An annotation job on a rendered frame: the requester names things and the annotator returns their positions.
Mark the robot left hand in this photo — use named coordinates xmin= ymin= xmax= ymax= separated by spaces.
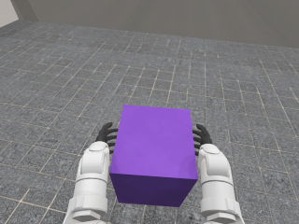
xmin=95 ymin=122 xmax=119 ymax=154

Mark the carton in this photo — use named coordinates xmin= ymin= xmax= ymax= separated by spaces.
xmin=109 ymin=105 xmax=198 ymax=207

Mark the robot right hand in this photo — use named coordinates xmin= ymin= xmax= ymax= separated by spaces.
xmin=192 ymin=123 xmax=212 ymax=156

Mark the robot right forearm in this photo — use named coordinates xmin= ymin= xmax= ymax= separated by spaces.
xmin=197 ymin=144 xmax=245 ymax=224

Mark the robot left forearm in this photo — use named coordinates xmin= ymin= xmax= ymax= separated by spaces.
xmin=63 ymin=141 xmax=110 ymax=224

